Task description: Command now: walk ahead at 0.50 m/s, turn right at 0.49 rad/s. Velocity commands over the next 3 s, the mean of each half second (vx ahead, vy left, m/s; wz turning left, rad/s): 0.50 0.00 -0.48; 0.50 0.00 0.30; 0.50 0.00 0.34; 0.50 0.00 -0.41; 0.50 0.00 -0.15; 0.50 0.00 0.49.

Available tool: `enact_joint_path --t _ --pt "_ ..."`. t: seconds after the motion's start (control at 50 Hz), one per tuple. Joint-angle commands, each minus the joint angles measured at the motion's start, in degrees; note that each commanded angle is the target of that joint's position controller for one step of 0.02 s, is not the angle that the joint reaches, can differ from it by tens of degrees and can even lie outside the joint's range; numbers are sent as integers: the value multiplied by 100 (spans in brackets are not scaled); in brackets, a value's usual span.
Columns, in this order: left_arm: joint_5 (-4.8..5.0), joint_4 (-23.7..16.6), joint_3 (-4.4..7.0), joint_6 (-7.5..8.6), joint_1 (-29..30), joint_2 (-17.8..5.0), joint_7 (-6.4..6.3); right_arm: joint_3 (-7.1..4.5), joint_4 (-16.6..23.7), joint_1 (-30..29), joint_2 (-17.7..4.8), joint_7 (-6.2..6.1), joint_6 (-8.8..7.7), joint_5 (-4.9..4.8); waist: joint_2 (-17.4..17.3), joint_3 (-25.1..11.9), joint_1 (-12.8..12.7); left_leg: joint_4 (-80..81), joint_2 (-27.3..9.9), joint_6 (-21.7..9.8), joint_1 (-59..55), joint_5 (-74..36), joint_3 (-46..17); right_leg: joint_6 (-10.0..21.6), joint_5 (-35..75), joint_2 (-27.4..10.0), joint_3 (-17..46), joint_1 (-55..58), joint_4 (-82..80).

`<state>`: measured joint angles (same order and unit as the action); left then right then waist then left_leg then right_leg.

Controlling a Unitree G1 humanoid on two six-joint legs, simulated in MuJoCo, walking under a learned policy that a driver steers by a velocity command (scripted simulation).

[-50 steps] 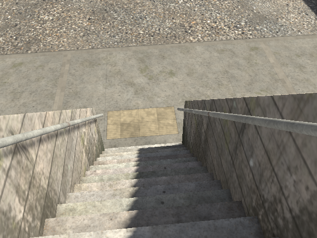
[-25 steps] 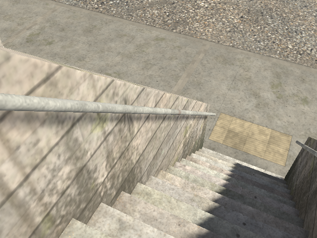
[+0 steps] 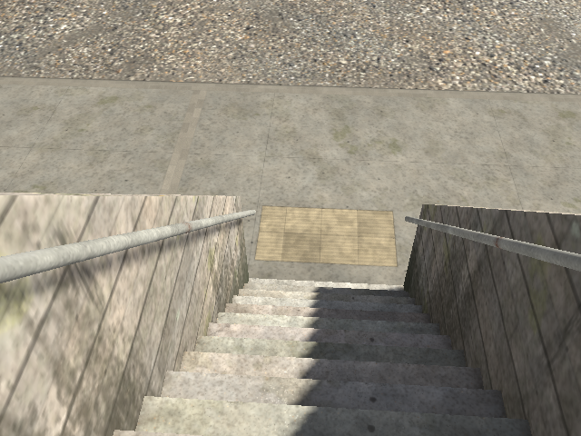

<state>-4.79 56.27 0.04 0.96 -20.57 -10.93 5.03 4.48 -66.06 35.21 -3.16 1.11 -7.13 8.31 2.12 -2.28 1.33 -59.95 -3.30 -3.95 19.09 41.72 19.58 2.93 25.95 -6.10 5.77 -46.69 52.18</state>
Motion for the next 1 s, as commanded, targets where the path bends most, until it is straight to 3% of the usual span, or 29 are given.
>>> enact_joint_path --t 0.02,0.12,0.16,0.18,0.22,0.24,0.26,0.28,0.3,0.34,0.38,0.4,0.44,0.48,0.5,0.54,0.6,0.64,0.66,0.68,0.7,0.72,0.74,0.76,0.8,0.82,0.86,0.9,1.0 --pt "-37 -249 -50 -89 237 -113 -1 -90 -11 512 -558 -93 -26 41 -317 1290 32 1810 -1753 -463 701 -1802 -1662 67 399 -132 -275 451 -678" --pt "-104 -475 -46 -69 1551 -149 -111 -388 -130 780 -880 -298 209 -257 -484 1689 597 1539 -2155 -357 -1137 -2376 -2124 144 -1260 -234 -444 308 -3433" --pt "-250 -95 2 -30 698 -42 -191 -506 -109 562 -1267 -190 283 91 -765 1110 139 909 -2231 -193 -782 -3695 -1913 155 -965 -139 -614 1829 -2114" --pt "-245 5 41 7 971 -310 -179 -495 -47 294 -941 -302 391 -253 -242 1228 402 204 -2008 -87 -1543 -2775 -1857 205 -1645 -508 -310 1112 -4109" --pt "-102 1175 306 166 -1252 -595 -135 -503 -133 57 -1115 22 557 119 -389 462 -406 -1559 -1371 246 138 -3116 -1071 180 519 -23 -1025 4846 -3226" --pt "-64 1496 564 227 -2173 -1077 -110 -580 -56 -659 -1449 101 571 -190 720 391 -1223 -3640 -587 298 249 -1548 -655 264 -44 160 -1295 5335 -5043" --pt "-121 1685 810 300 -2803 -1616 -192 -740 136 -673 -1530 315 613 -143 1327 -4 -1272 -5340 34 347 2259 696 -819 474 443 82 -821 7340 -3577" --pt "-71 1697 896 389 -3148 -2118 -280 -657 420 -539 -938 523 451 -282 1153 -1034 -1058 -5955 219 345 3274 790 -1192 1151 2640 -442 -114 8685 -1713" --pt "-181 1939 882 459 -3613 -1967 -295 -608 929 -1184 -777 491 249 -452 817 -1152 -1333 -6318 256 347 4259 878 -1299 1548 2635 -783 347 8979 -1733" --pt "-56 1449 490 492 -2278 -877 -145 -589 1817 -2090 -897 181 -20 -800 126 -36 -757 -4994 -346 159 5895 -29 -2452 1879 -752 -1957 1878 7075 -2015" --pt "-236 1085 -40 495 -1259 360 -119 -444 1500 -1583 -767 -7 146 -364 -834 949 -51 -2128 -1038 -165 4789 -2492 -3055 1371 -1911 -1521 1088 3943 -2189" --pt "80 662 -128 521 -532 335 -198 -518 941 -962 -793 93 255 -254 -1043 1271 183 86 -820 -116 2494 -4816 -2440 1202 -2137 -687 -116 1507 -2442" --pt "-81 495 -39 654 -519 -459 -113 -400 909 -702 -553 458 446 -252 638 1049 386 -1383 -48 96 97 -5524 -1487 1193 -2725 -34 -391 -719 -1999" --pt "-106 408 -197 735 -819 -142 -353 -432 1041 -955 -940 490 328 -125 -363 702 25 763 -303 108 499 -7496 -2167 944 -4235 147 -277 -179 -1091" --pt "-153 156 -128 802 -411 -434 -426 -383 1159 -1234 -1005 361 271 -221 -110 601 -17 1656 -244 208 -463 -8310 -2100 704 -4888 461 -479 -546 -738" --pt "-155 169 -169 676 -536 -553 -430 -468 1356 -1696 -1366 281 369 -164 126 783 23 1642 -122 382 -468 -7065 -1908 852 -5585 -78 282 -211 -399" --pt "101 458 -205 353 -1838 -574 -460 -402 1567 -2642 -1292 306 416 -83 -49 1207 -800 4466 -526 147 1232 -5832 -2175 1020 -4730 -777 1747 2649 319" --pt "-265 310 -103 158 -1255 -1049 -246 -517 951 -1056 -1381 330 322 -215 -83 656 -67 4045 -415 -24 -1128 -6655 -1879 647 -4292 -581 1093 1772 1925" --pt "-21 368 -113 70 -1005 -767 -76 -800 348 339 -1809 217 226 -383 -783 579 537 5802 -413 -137 -2130 -6563 -1745 329 -4450 -161 564 1784 3332" --pt "-93 439 -30 64 -1081 -852 197 -1092 -13 1795 -2270 162 208 -218 -1565 -75 1155 4145 -634 -751 -4206 -7779 -1968 -86 -5798 862 50 199 6357" --pt "61 201 111 123 -1480 -459 290 -1166 136 1321 -2861 247 185 -422 -1881 -668 260 2183 -1035 -1320 -5173 -10065 -2825 -135 -7097 1184 -579 -1604 7550" --pt "177 -192 124 206 -1124 -730 268 -1210 -18 1379 -2844 356 178 -247 -1058 -783 406 2312 -1359 -1821 -5213 -9129 -3547 -230 -7037 1088 -669 -2538 7476" --pt "286 -730 -15 338 -411 -422 140 -1173 55 947 -2542 388 200 -257 -816 -172 541 2950 -2021 -2145 -4582 -5834 -4641 -96 -6555 724 -210 -3841 6983" --pt "232 -669 -141 341 -249 -198 -59 -820 94 277 -1566 443 236 -205 -234 574 133 3381 -2296 -2008 -2993 -3299 -5260 91 -5538 -23 431 -4047 6039" --pt "-58 -470 -334 305 -543 170 -249 -386 30 -115 -352 288 153 -28 220 1215 -307 3366 -1305 -1388 -435 -3040 -4240 341 -2904 -608 597 -2985 3391" --pt "-81 -252 -300 197 -516 53 -110 -298 83 -362 -218 176 56 -272 165 1330 -221 3384 -719 -1340 1050 -3224 -3425 260 -1355 -454 63 -1576 1709" --pt "-50 -366 -368 194 227 147 202 -248 125 -329 -852 156 -103 -254 -991 818 -134 3211 66 -1130 3242 -2582 -3051 -61 -348 -105 -696 1006 2463" --pt "-229 -582 -303 336 846 -346 180 -170 196 -288 -910 -89 -277 -251 -130 570 95 2303 334 -1164 2783 -2413 -3208 -106 1092 -3 -255 1143 327" --pt "-185 -1037 -305 222 1006 -416 -90 -171 478 229 -1090 -163 -125 -325 -439 636 242 715 262 -1226 1768 -1356 -4300 -377 -500 426 -297 1983 -1638"
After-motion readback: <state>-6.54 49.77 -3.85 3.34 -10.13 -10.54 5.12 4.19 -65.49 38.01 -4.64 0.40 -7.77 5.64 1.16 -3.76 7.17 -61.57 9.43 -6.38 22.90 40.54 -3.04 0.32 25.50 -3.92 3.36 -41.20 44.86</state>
